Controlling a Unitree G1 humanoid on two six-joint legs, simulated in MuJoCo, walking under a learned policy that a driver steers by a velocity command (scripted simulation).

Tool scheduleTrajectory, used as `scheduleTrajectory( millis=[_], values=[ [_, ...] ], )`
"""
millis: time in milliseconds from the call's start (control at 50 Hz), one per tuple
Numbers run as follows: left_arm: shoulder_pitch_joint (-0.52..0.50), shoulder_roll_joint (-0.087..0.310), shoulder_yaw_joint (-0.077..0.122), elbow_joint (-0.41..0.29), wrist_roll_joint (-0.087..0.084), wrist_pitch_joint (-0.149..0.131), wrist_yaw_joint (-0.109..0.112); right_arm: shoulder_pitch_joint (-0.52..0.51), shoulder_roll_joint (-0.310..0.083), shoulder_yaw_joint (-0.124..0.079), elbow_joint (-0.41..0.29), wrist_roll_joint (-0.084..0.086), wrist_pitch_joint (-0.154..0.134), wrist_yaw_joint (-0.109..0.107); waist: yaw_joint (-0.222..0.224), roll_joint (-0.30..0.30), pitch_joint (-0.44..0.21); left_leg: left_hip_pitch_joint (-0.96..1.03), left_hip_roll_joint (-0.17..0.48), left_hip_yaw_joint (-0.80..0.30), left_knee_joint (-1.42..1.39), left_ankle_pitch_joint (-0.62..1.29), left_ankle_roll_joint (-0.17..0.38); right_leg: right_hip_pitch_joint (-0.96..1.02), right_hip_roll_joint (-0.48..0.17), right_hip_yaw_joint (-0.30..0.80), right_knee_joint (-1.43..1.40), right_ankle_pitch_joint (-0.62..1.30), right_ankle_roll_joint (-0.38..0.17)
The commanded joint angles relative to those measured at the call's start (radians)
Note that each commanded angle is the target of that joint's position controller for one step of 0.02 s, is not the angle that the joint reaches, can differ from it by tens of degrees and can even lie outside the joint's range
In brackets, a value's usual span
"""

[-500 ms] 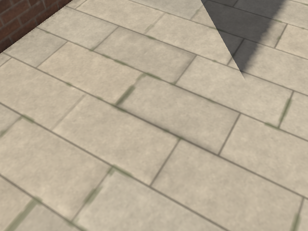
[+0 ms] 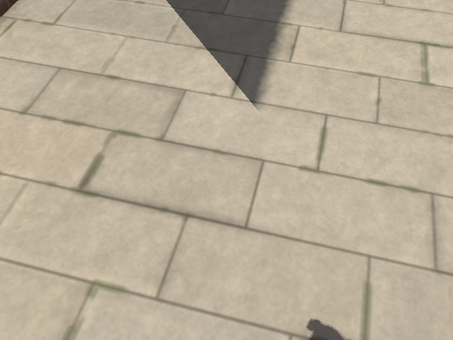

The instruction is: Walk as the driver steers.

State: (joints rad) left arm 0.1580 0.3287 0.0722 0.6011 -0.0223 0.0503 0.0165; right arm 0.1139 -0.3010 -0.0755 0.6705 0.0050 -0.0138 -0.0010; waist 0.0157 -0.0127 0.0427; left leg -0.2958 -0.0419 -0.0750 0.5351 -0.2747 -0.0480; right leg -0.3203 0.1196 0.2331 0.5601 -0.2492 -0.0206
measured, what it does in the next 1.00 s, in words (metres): walks ahead, turning right: right foot, then left foot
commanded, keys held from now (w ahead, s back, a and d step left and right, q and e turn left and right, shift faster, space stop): w+e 0.32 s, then w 0.64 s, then no key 0.04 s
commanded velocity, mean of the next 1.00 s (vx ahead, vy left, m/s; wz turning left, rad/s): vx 0.38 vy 0.00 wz -0.33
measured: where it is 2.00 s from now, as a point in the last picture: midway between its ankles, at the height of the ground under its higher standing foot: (329, 279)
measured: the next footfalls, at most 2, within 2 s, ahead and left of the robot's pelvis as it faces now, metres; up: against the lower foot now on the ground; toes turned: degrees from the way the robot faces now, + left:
right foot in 0.46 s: +0.15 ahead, -0.20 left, +0.00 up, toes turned -17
left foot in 0.98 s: +0.56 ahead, -0.12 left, +0.00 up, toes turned -15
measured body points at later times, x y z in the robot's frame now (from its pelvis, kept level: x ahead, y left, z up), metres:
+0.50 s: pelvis +0.10 -0.07 -0.01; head +0.12 -0.09 +0.44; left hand +0.37 +0.12 -0.07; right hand +0.05 -0.37 -0.13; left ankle +0.01 +0.12 -0.72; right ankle +0.11 -0.19 -0.74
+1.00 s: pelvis +0.36 -0.15 -0.02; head +0.40 -0.17 +0.43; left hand +0.43 +0.13 -0.14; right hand +0.52 -0.44 -0.09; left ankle +0.52 -0.11 -0.74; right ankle +0.12 -0.19 -0.72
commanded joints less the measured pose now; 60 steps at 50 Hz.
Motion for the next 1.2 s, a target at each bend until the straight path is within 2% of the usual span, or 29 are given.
scheduleTrajectory(
  millis=[20, 40, 60, 80, 120, 140, 220, 340, 420, 460, 480, 500, 520, 540, 560, 600, 680, 780, 900, 940, 960, 980, 1000, 1020, 1040, 1060, 1080, 1120, 1200],
  values=[
    [0.009, 0.077, 0.022, -0.07, 0.007, -0.01, 0.006, 0.091, -0.182, -0.052, -0.058, -0.022, -0.016, -0.008, -0.017, 0.098, -0.198, 0.267, 0.27, -0.217, -0.212, 0.223, 0.117, -0.061, -0.088, 0.122, 0.153, -0.17, -0.045],
    [0.005, 0.118, 0.037, -0.092, -0.003, -0.019, 0.01, 0.096, -0.229, -0.062, -0.046, -0.046, -0.013, -0.003, -0.007, 0.311, -0.115, 0.227, 0.415, -0.462, -0.274, 0.154, 0.283, -0.283, 0.026, -0.055, 0.333, -0.405, 0.004],
    [0.02, 0.183, 0.057, -0.077, 0.009, -0.027, 0.011, 0.072, -0.179, -0.049, -0.065, -0.035, -0.02, -0.006, -0.014, 0.221, -0.086, 0.2, 0.438, -0.461, -0.299, -0.038, 0.32, -0.33, -0.067, -0.051, 0.5, -0.341, 0.031],
    [0.014, 0.195, 0.065, -0.062, 0.003, -0.028, 0.006, 0.051, -0.136, -0.037, -0.068, -0.022, -0.022, -0.014, -0.01, 0.179, -0.057, 0.186, 0.38, -0.379, -0.314, -0.204, 0.275, -0.356, -0.094, -0.071, 0.542, -0.252, 0.038],
    [0.013, 0.152, 0.057, -0.047, 0.007, -0.023, 0.0, 0.045, -0.125, -0.031, -0.068, 0.0, -0.026, -0.032, -0.025, 0.169, -0.017, 0.224, 0.315, -0.28, -0.33, -0.252, 0.221, -0.431, -0.116, -0.103, 0.598, -0.144, 0.072],
    [-0.002, 0.125, 0.049, -0.051, 0.003, -0.028, -0.008, 0.069, -0.124, -0.027, -0.067, -0.004, -0.028, -0.039, -0.041, 0.157, -0.013, 0.225, 0.3, -0.229, -0.341, -0.226, 0.215, -0.437, -0.127, -0.126, 0.611, -0.108, 0.08],
    [-0.074, 0.074, 0.028, -0.084, 0.0, -0.048, -0.022, 0.158, -0.139, -0.033, -0.049, -0.011, -0.04, -0.038, -0.095, 0.152, -0.01, 0.281, 0.307, -0.13, -0.381, -0.171, 0.226, -0.467, -0.161, -0.175, 0.497, -0.035, 0.097],
    [-0.096, 0.03, 0.002, -0.096, 0.0, -0.067, -0.049, 0.17, -0.191, -0.05, -0.02, 0.004, -0.051, -0.014, -0.094, 0.145, 0.017, 0.195, 0.325, 0.031, -0.39, -0.04, 0.221, -0.282, -0.192, -0.236, 0.223, -0.008, 0.064],
    [-0.034, 0.043, 0.004, -0.077, -0.003, -0.074, -0.057, 0.178, -0.206, -0.051, 0.015, 0.035, -0.046, 0.011, -0.039, 0.131, 0.021, 0.141, 0.35, 0.069, -0.329, 0.009, 0.211, -0.069, -0.152, -0.292, 0.04, -0.018, -0.007],
    [0.173, 0.115, 0.047, -0.009, -0.005, -0.072, -0.046, 0.19, -0.156, -0.027, 0.029, 0.028, -0.047, 0.015, 0.071, 0.058, -0.084, 0.034, 0.282, 0.176, -0.041, 0.276, 0.157, 0.28, -0.085, -0.312, -0.055, 0.032, -0.058],
    [0.331, 0.199, 0.072, 0.012, -0.002, -0.069, -0.032, 0.175, -0.087, 0.004, -0.004, -0.006, -0.054, 0.015, 0.136, -0.111, -0.191, -0.147, 0.209, 0.251, 0.319, 0.086, 0.082, 0.507, -0.262, -0.052, -0.109, -0.014, -0.11],
    [0.325, 0.3, 0.076, -0.011, 0.006, -0.082, -0.029, 0.186, -0.035, 0.021, -0.066, -0.01, -0.077, 0.008, 0.077, -0.328, -0.252, -0.471, 0.051, 0.15, 0.629, -0.319, 0.032, 0.617, -0.479, 0.491, -0.273, -0.228, -0.273],
    [0.301, 0.213, 0.054, -0.014, 0.005, -0.105, -0.04, 0.136, -0.145, -0.005, -0.057, 0.031, -0.091, 0.008, 0.115, -0.162, -0.218, -0.554, 0.088, 0.024, 0.75, -0.271, 0.038, 0.567, -0.506, 0.498, -0.323, -0.263, -0.297],
    [0.263, 0.161, 0.035, -0.005, 0.009, -0.117, -0.044, 0.107, -0.16, -0.011, -0.066, 0.047, -0.097, 0.014, 0.087, -0.166, -0.13, -0.593, 0.13, 0.028, 0.752, -0.18, 0.063, 0.499, -0.473, 0.356, -0.31, -0.2, -0.272],
    [0.218, 0.123, 0.022, -0.004, 0.009, -0.122, -0.046, 0.105, -0.149, -0.007, -0.051, 0.031, -0.098, 0.012, 0.062, -0.109, -0.085, -0.56, 0.169, 0.032, 0.709, -0.088, 0.073, 0.414, -0.421, 0.24, -0.308, -0.12, -0.243],
    [0.133, 0.083, 0.005, -0.008, 0.023, -0.124, -0.043, 0.119, -0.134, -0.009, -0.031, 0.008, -0.089, 0.019, 0.006, -0.103, -0.037, -0.46, 0.201, 0.025, 0.618, 0.036, 0.064, 0.275, -0.35, 0.102, -0.35, 0.06, -0.208],
    [0.139, 0.091, 0.005, 0.033, 0.022, -0.141, -0.028, 0.109, -0.091, 0.003, -0.01, -0.003, -0.064, 0.024, -0.018, -0.048, -0.019, -0.448, 0.18, 0.049, 0.497, 0.177, 0.02, 0.238, -0.317, -0.044, -0.395, 0.339, -0.21],
    [0.209, 0.112, 0.007, 0.097, 0.014, -0.135, -0.011, -0.089, -0.036, 0.03, -0.059, 0.007, -0.079, 0.04, 0.047, -0.05, 0.039, -0.384, 0.125, 0.094, 0.137, 0.402, 0.022, 0.23, -0.28, -0.142, -0.432, 0.346, -0.166],
    [0.279, 0.134, 0.017, 0.168, 0.002, -0.114, -0.004, -0.186, -0.056, 0.029, -0.099, 0.009, -0.095, 0.074, 0.047, -0.049, 0.06, -0.377, 0.083, 0.085, -0.037, 0.337, 0.095, 0.415, -0.358, -0.127, -0.35, 0.451, -0.153],
    [0.269, 0.157, 0.023, 0.174, 0.006, -0.104, 0.001, -0.116, -0.088, 0.015, -0.086, 0.004, -0.092, 0.068, 0.002, -0.085, -0.013, -0.255, 0.031, 0.124, -0.028, 0.238, 0.129, 0.465, -0.354, -0.132, -0.234, 0.768, -0.133],
    [0.258, 0.161, 0.023, 0.175, 0.012, -0.096, 0.003, -0.013, -0.12, -0.002, -0.062, 0.003, -0.089, 0.058, -0.057, -0.096, -0.092, -0.112, -0.005, 0.154, -0.031, 0.217, 0.157, 0.466, -0.33, -0.15, -0.098, 0.945, -0.118],
    [0.24, 0.149, 0.015, 0.166, 0.018, -0.091, 0.007, 0.135, -0.158, -0.018, -0.03, -0.005, -0.086, 0.046, -0.136, -0.086, -0.192, 0.142, 0.031, 0.128, -0.032, 0.325, 0.195, 0.355, -0.282, -0.177, 0.112, 0.945, -0.079],
    [0.326, 0.057, -0.013, 0.133, 0.035, -0.1, 0.003, 0.268, -0.246, -0.034, -0.012, -0.041, -0.086, 0.036, -0.125, 0.081, -0.382, 0.596, 0.29, -0.201, 0.037, 0.511, 0.325, -0.009, -0.173, -0.195, 0.493, 0.562, -0.015],
    [0.413, 0.007, -0.033, 0.177, 0.031, -0.113, -0.006, 0.297, -0.196, -0.023, 0.008, -0.026, -0.083, 0.041, -0.105, 0.276, -0.551, 0.781, 0.473, -0.595, -0.081, 0.611, 0.468, -0.21, 0.005, -0.111, 0.809, -0.351, 0.037],
    [0.321, 0.135, 0.001, 0.167, 0.0, -0.124, -0.012, 0.246, -0.145, -0.007, -0.006, -0.009, -0.074, 0.037, -0.13, 0.154, -0.459, 0.668, 0.438, -0.506, -0.116, 0.601, 0.419, -0.268, -0.046, -0.014, 0.875, -0.352, 0.035],
    [0.224, 0.136, 0.001, 0.131, -0.018, -0.127, -0.012, 0.169, -0.119, 0.001, -0.012, -0.006, -0.069, 0.03, -0.104, 0.107, -0.295, 0.516, 0.399, -0.331, -0.125, 0.661, 0.376, -0.302, -0.103, -0.06, 0.838, -0.313, 0.036],
    [0.172, 0.113, -0.006, 0.119, -0.003, -0.126, -0.008, 0.113, -0.097, 0.009, -0.002, -0.006, -0.071, 0.03, -0.066, 0.028, -0.175, 0.351, 0.348, -0.226, -0.157, 0.75, 0.349, -0.3, -0.148, -0.113, 0.753, -0.264, 0.044],
    [0.192, 0.083, -0.003, 0.128, 0.015, -0.101, 0.002, 0.062, -0.071, 0.019, 0.004, -0.017, -0.079, 0.032, -0.005, 0.042, -0.117, 0.151, 0.291, -0.129, -0.23, 0.77, 0.322, -0.177, -0.191, -0.138, 0.631, -0.191, 0.058],
    [0.221, 0.006, -0.026, 0.133, 0.03, -0.068, 0.019, -0.015, -0.085, 0.018, 0.039, -0.025, -0.086, 0.031, 0.044, 0.1, -0.131, 0.007, 0.242, 0.013, -0.27, 0.872, 0.319, -0.022, -0.2, -0.171, 0.334, -0.073, 0.094]
  ],
)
